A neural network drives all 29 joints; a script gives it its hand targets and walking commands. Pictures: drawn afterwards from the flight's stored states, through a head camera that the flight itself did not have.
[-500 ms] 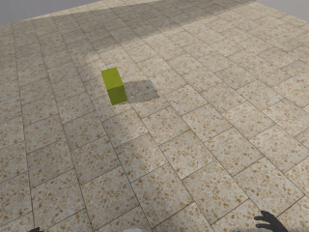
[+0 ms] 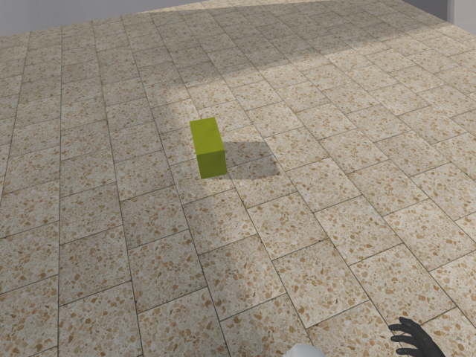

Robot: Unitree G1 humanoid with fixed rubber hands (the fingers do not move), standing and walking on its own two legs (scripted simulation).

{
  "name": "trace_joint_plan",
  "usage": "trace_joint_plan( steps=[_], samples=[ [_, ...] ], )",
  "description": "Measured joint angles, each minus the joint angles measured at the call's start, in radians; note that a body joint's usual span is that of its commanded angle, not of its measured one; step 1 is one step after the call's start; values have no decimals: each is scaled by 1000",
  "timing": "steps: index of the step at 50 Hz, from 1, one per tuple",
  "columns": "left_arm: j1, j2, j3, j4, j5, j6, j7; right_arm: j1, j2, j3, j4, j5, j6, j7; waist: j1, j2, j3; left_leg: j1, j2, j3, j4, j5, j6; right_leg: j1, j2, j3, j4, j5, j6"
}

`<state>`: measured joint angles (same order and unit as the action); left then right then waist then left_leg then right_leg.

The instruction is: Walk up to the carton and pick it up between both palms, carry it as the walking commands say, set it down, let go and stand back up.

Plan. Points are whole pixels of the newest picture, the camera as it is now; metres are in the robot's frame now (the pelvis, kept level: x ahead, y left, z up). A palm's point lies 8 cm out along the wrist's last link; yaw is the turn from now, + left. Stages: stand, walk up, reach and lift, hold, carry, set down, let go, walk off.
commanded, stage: walk up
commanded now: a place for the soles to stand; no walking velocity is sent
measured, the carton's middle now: (208, 147) +1.25 +0.16 -0.66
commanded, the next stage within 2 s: none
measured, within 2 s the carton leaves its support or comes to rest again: neither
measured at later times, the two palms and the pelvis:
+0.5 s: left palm (33, 353) +0.17 +0.36 -0.09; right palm (365, 254) +0.32 -0.26 -0.09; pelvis +0.16 +0.03 +0.00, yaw +6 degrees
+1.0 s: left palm (54, 280) +0.29 +0.37 -0.08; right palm (342, 197) +0.47 -0.25 -0.10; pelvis +0.31 +0.04 +0.00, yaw +7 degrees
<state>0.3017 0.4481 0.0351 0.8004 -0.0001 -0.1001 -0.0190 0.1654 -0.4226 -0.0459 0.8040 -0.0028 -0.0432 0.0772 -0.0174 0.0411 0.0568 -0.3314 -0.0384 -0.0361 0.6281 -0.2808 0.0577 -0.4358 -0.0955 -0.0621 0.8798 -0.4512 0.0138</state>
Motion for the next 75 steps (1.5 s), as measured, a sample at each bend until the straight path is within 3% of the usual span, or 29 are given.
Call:
trace_joint_plan(
  steps=[3, 5, 7, 9, 13, 18, 21, 24, 30, 34, 36, 38, 41, 45, 50, 53, 56, 61, 65, 68, 69, 72, 75],
  samples=[
    [-6, 6, 1, -1, 0, -26, 0, 12, -7, 0, 8, 0, 10, 2, -6, -6, -26, -8, -5, 2, 33, -44, -12, 30, 26, 4, -188, 79, -11],
    [-10, 5, 0, 1, 0, -42, 0, 16, -13, 0, 26, 1, 15, -1, -2, 0, -25, -52, -6, -2, 172, -110, -11, 39, 29, -3, -192, 153, -21],
    [0, -2, 0, 1, 0, -44, 0, 16, -13, 0, 50, 1, 20, -3, 6, 7, -29, -115, -8, -5, 317, -122, -20, 62, 26, -18, -192, 140, -22],
    [18, -4, 0, 1, 0, -42, 0, 16, -17, 0, 58, 1, 16, -2, 21, 8, -29, -160, -3, -6, 358, -113, -32, 90, 21, -22, -211, 122, -22],
    [60, -4, 0, 1, 0, -32, 0, 16, -23, 0, 51, 1, 9, 9, 51, 7, -29, -219, 24, -8, 297, -104, -45, 141, 11, -36, -238, 91, -22],
    [100, -4, 0, 1, 0, -5, 0, 17, -18, 0, 32, -1, -8, 14, 74, 8, -44, -209, 40, 9, 41, -14, -27, 178, -8, -68, -230, 32, -6],
    [92, -8, 0, 2, 0, 14, 0, 17, -16, 0, 13, -13, -37, -2, 65, 7, -2, -159, 24, 12, 19, 142, -22, 142, -17, -36, -16, 11, -6],
    [74, -8, 0, 0, 0, 26, 0, 17, 7, 0, 17, -3, -30, -16, 47, -2, 6, -97, 17, 10, 19, 78, -11, 75, 3, 12, 119, 9, -6],
    [19, -8, 0, 0, 0, 20, -6, 19, 8, 0, 23, -6, -17, -16, 3, -4, 5, -10, 16, 11, -16, 32, 7, 11, 9, 14, 60, 8, -6],
    [-7, -7, 0, -1, 0, 9, -7, 26, -6, 0, 35, -6, -5, -12, -20, -5, -16, 4, 15, 12, -15, -1, -10, 14, 25, 15, -90, 48, -6],
    [-11, -1, 0, -1, 0, -14, -7, 32, -11, 0, 39, -5, 3, -11, -19, -13, -24, -9, 12, 14, 32, -40, -17, 47, 38, 21, -225, 96, -18],
    [-13, -4, 0, 1, 0, -25, -7, 33, -15, 0, 55, -2, 10, -13, -11, -7, -18, -50, 13, 12, 185, -107, -15, 53, 42, 18, -207, 170, -25],
    [9, -14, 0, 0, 0, -26, -7, 33, -17, 0, 74, -2, 13, -13, 8, -1, -24, -130, 15, 10, 340, -118, -28, 86, 40, 11, -215, 140, -25],
    [51, -14, 0, 0, 0, -19, -7, 33, -21, 1, 71, -2, 2, -7, 41, -1, -25, -187, 35, 9, 296, -115, -42, 128, 36, 10, -242, 114, -25],
    [99, -14, 0, 1, 0, 2, -7, 33, -15, 1, 48, -2, -15, -5, 73, -1, -41, -184, 40, 13, 65, -39, -31, 151, 28, 3, -240, 67, -15],
    [101, -17, 0, 2, 0, 18, -7, 34, -10, 0, 26, -12, -46, -13, 63, -3, -7, -135, 32, 16, 5, 123, -19, 133, 22, 13, -77, 34, -11],
    [88, -18, 0, 0, 0, 34, -7, 34, 13, 0, 28, -9, -40, -22, 44, -14, 0, -83, 27, 16, 12, 70, -7, 77, 30, 36, 82, 29, -11],
    [46, -16, 0, 0, 0, 28, -7, 34, 14, 0, 28, -9, -25, -23, 6, -17, 0, -13, 28, 17, -27, 41, 5, 30, 24, 37, 62, 28, -11],
    [15, -16, 0, -1, 0, 19, -7, 44, 0, 0, 30, -9, -13, -20, -20, -18, -14, 7, 27, 18, -28, 11, -5, 30, 29, 38, -60, 34, -11],
    [5, -6, 0, -1, 0, -15, -7, 47, -11, 0, 32, -8, 0, -17, -19, -24, -18, -11, 27, 24, 46, -44, -15, 66, 44, 41, -235, 106, -15],
    [3, -4, 0, 0, 0, -20, -7, 47, -13, 0, 37, -6, 4, -17, -15, -22, -12, -31, 29, 24, 125, -83, -14, 68, 48, 40, -224, 160, -15],
    [17, -14, 0, 0, 0, -19, -7, 47, -14, 0, 62, -6, 14, -17, 3, -12, -22, -114, 33, 23, 309, -123, -23, 85, 53, 33, -210, 144, -15],
    [39, -14, 0, 0, 0, -14, -7, 47, -20, 1, 62, -6, 0, -15, 23, -12, -23, -162, 37, 22, 297, -141, -36, 106, 45, 35, -219, 116, -15]
  ],
)
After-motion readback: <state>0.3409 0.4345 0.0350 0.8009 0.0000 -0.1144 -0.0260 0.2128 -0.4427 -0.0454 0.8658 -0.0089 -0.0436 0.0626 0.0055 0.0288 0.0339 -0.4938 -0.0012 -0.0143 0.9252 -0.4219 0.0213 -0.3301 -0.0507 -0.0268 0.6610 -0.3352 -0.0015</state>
